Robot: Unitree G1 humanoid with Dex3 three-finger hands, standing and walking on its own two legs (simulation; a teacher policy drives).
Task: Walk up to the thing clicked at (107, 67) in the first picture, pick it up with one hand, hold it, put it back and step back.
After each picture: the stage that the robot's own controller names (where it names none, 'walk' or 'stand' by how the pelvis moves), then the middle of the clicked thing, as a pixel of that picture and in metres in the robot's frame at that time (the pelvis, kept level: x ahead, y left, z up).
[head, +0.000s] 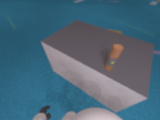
stand; (112, 58) +0.52 -0.16 +0.01
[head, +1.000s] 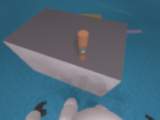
walk; (82, 47) +0.51 +0.11 +0.05
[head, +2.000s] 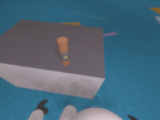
stand; (64, 53) +0.47 +0.23 +0.04
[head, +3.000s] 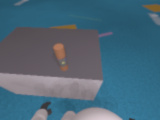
stand; (61, 58) +0.45 +0.24 +0.02
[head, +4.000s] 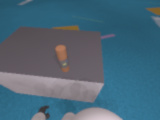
stand; (63, 60) +0.44 +0.23 +0.01
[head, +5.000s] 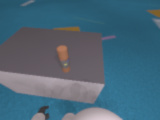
stand; (64, 60) +0.44 +0.22 +0.01
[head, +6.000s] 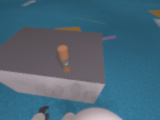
stand; (65, 60) +0.44 +0.22 +0.01
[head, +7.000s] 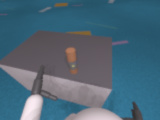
rise first; (72, 62) +0.44 +0.19 +0.02
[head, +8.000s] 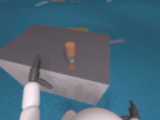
go down; (71, 57) +0.47 +0.18 +0.03
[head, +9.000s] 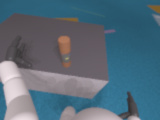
go down; (65, 53) +0.45 +0.18 +0.06
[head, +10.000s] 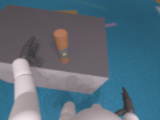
close in; (63, 49) +0.46 +0.18 +0.08
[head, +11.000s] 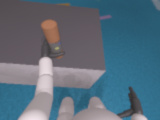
close; (54, 42) +0.48 +0.20 +0.11
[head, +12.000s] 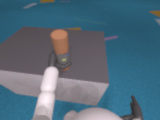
lift; (62, 53) +0.35 +0.17 +0.20
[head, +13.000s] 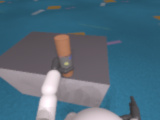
lift; (65, 58) +0.33 +0.16 +0.19
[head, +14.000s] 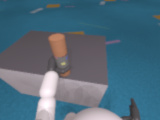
hold; (61, 58) +0.32 +0.18 +0.20
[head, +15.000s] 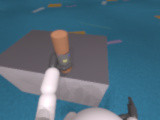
hold; (63, 55) +0.33 +0.17 +0.22
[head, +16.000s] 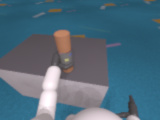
crouch; (65, 54) +0.34 +0.16 +0.22
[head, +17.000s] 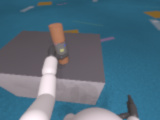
crouch; (60, 46) +0.43 +0.19 +0.20
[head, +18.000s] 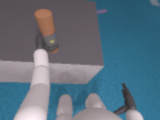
lower; (49, 35) +0.51 +0.20 +0.11
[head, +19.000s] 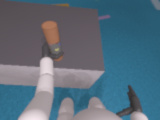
lower; (54, 44) +0.47 +0.19 +0.10
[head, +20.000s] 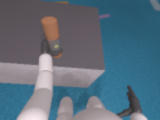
lower; (54, 41) +0.48 +0.20 +0.11
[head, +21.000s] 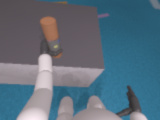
lower; (53, 41) +0.48 +0.19 +0.11
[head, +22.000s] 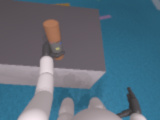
loosen; (55, 43) +0.48 +0.19 +0.10
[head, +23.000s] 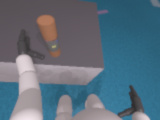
withdraw; (51, 40) +0.47 +0.20 +0.11
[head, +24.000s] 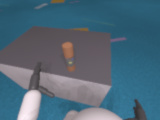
sink last; (69, 58) +0.44 +0.20 +0.06
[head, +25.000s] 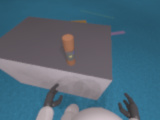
stand; (69, 51) +0.46 +0.19 +0.07
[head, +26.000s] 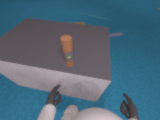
stand; (68, 52) +0.46 +0.19 +0.08
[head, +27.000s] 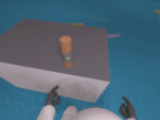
stand; (67, 53) +0.45 +0.19 +0.08
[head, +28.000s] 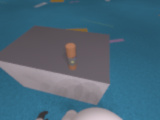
stand; (71, 58) +0.47 +0.18 +0.02
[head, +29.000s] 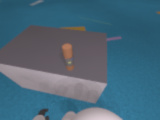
stand; (68, 58) +0.46 +0.20 +0.01
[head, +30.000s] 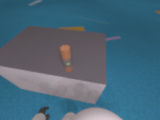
stand; (67, 59) +0.45 +0.21 +0.01
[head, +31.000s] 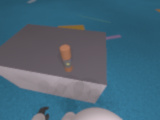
walk; (67, 59) +0.44 +0.20 +0.01
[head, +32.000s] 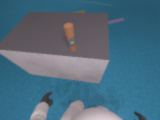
walk; (71, 38) +0.61 +0.21 +0.03
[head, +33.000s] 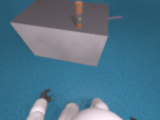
walk; (78, 16) +0.94 +0.18 +0.04
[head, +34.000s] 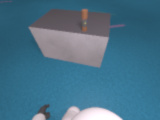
stand; (84, 21) +1.09 +0.17 +0.03
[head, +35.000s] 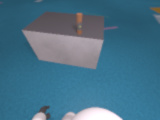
stand; (79, 24) +1.07 +0.19 +0.01
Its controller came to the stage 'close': yes
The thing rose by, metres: 0.20
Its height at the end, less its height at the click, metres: +0.00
